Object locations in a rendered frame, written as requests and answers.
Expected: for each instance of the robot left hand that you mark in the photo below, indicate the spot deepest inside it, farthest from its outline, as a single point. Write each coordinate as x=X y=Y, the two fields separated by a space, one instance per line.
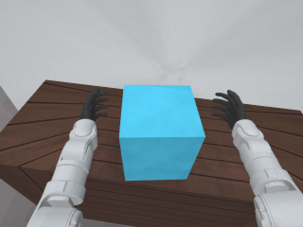
x=89 y=108

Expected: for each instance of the robot right forearm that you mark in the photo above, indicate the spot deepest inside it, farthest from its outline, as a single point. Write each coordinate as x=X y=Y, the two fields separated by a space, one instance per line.
x=265 y=172

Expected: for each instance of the robot left forearm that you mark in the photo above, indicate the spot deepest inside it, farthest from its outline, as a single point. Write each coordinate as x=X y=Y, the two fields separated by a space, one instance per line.
x=67 y=186

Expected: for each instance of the carton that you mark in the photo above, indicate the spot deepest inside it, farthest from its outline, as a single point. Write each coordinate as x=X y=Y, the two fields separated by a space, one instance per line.
x=160 y=133

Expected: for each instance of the right robot upper arm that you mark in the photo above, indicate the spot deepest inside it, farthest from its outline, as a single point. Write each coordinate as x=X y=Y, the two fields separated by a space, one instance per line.
x=279 y=209

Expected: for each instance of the pedestal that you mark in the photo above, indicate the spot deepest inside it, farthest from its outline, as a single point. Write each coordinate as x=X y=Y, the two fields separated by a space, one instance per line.
x=216 y=193

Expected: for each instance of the left robot upper arm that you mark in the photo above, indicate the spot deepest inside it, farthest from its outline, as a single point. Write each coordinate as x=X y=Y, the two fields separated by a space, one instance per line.
x=51 y=216

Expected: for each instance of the robot right hand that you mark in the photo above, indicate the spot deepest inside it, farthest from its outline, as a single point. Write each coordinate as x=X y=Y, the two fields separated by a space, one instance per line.
x=235 y=111

